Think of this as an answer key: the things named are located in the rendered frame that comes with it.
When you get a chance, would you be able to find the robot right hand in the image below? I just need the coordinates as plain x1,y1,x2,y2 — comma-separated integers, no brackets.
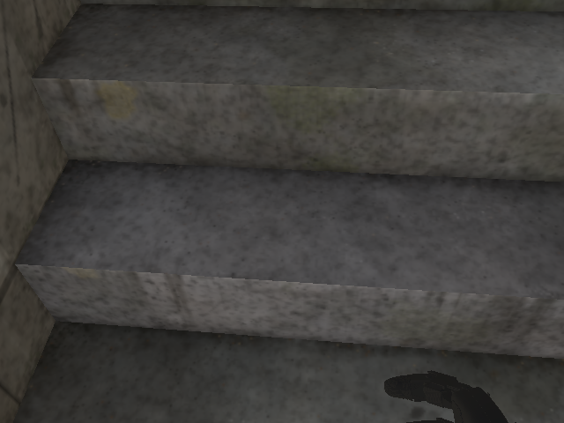
384,370,516,423

